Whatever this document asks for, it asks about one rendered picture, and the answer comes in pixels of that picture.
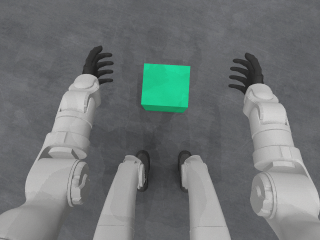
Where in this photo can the right robot thigh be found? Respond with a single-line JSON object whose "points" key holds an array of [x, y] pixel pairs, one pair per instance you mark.
{"points": [[206, 218]]}

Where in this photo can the carton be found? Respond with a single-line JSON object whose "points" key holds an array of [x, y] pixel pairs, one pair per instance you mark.
{"points": [[165, 88]]}

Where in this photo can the left robot upper arm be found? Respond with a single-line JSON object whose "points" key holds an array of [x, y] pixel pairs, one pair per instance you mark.
{"points": [[54, 187]]}

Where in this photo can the right robot upper arm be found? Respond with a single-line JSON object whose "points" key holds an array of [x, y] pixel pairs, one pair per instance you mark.
{"points": [[289, 203]]}

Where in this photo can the robot left hand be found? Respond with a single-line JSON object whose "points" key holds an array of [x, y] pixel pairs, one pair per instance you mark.
{"points": [[92, 65]]}

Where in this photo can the robot right forearm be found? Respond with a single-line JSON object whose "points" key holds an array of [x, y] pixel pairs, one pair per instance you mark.
{"points": [[274, 149]]}

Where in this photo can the robot left forearm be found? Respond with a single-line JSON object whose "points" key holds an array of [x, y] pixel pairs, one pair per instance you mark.
{"points": [[69, 138]]}

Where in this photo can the robot right hand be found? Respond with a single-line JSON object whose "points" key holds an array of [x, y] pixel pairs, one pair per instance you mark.
{"points": [[253, 73]]}

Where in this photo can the robot right foot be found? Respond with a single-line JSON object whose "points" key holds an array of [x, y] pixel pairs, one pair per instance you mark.
{"points": [[183, 155]]}

